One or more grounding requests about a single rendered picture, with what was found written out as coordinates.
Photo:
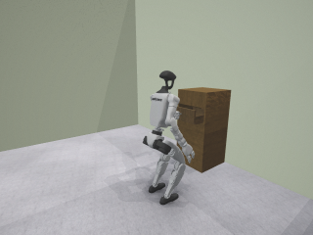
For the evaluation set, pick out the right robot foot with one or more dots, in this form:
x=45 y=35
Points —
x=163 y=201

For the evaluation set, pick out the right robot upper arm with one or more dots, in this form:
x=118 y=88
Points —
x=172 y=107

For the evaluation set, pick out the robot right forearm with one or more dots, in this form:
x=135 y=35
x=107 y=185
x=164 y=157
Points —
x=177 y=134

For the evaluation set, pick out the robot right hand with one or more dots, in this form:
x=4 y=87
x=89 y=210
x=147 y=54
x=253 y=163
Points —
x=188 y=150

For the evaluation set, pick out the robot left thigh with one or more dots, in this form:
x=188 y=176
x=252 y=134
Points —
x=165 y=158

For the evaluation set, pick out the drawer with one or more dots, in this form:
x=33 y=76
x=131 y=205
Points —
x=191 y=115

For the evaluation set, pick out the cabinet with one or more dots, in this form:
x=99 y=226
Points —
x=208 y=139

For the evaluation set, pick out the robot left hand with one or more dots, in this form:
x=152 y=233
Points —
x=176 y=116

